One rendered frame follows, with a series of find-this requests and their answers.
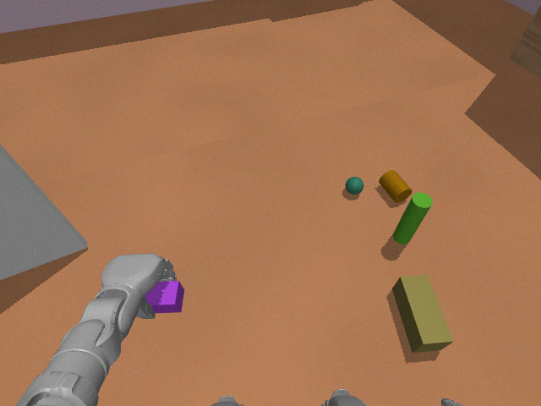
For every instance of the left robot arm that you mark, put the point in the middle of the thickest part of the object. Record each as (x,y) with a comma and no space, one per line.
(77,370)

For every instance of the left robot hand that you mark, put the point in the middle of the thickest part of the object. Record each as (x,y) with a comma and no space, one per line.
(141,272)

